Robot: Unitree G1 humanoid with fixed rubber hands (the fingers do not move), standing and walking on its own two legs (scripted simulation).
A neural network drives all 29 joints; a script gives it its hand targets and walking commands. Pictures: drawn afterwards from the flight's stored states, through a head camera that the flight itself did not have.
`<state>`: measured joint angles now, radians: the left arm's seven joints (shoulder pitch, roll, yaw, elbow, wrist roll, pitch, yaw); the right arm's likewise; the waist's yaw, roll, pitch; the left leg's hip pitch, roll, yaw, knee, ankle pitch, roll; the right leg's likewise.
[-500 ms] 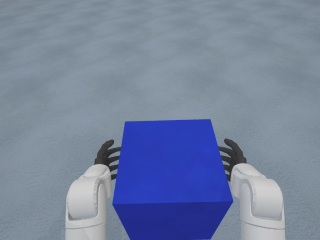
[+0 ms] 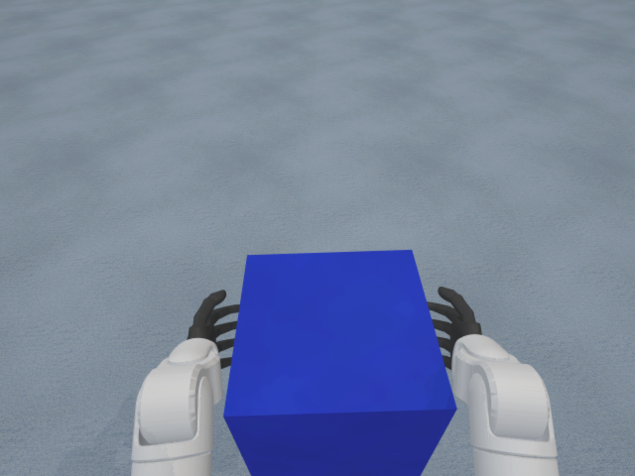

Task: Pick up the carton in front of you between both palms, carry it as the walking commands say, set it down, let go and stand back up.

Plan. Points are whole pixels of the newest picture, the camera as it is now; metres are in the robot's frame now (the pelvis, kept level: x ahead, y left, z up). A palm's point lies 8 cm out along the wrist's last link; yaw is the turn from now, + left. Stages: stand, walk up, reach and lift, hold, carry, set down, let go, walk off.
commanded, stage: carry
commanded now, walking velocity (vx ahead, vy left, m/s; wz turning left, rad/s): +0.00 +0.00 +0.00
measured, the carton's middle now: (333, 373) +0.27 +0.00 +0.00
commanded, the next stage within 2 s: hold in 1.26 s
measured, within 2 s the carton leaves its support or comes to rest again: neither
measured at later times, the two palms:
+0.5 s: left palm (200, 393) +0.23 +0.16 +0.03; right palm (457, 391) +0.23 -0.14 +0.03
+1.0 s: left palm (189, 406) +0.22 +0.17 +0.04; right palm (454, 402) +0.22 -0.13 +0.04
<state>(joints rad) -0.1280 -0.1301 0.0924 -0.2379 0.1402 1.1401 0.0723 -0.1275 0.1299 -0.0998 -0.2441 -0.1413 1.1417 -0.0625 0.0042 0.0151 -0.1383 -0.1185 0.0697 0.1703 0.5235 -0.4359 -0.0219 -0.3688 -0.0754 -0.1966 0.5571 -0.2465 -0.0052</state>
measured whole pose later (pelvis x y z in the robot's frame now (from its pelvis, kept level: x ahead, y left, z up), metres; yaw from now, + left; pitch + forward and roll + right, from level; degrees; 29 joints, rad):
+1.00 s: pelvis -0.07 +0.01 +0.00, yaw +0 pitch +1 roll +0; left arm -0.21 -0.14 0.17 0.16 0.23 0.74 0.02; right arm -0.20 0.14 -0.17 0.15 -0.23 0.74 -0.02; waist 0.00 0.01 -0.08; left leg -0.19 0.04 0.19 0.57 -0.40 0.03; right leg -0.40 -0.11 -0.18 0.52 -0.12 0.00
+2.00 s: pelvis -0.08 -0.07 +0.00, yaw +16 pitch -3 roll +0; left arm -0.56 -0.15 0.51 0.58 0.45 0.53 -0.09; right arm -0.54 0.22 -0.45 0.49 -0.40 0.60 -0.01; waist 0.00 0.05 0.08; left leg -0.19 0.01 -0.16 0.56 -0.33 0.01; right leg -0.29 0.05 0.03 0.51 -0.16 -0.02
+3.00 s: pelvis -0.13 -0.06 -0.22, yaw +19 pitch +49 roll +5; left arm -1.05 -0.04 0.44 0.65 0.17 0.28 0.10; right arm -1.03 -0.03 -0.47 0.60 -0.25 0.32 0.00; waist -0.06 0.06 -0.13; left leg -1.86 -0.15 -0.09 1.59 -0.58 -0.08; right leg -1.99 0.06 0.14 1.54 -0.40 0.06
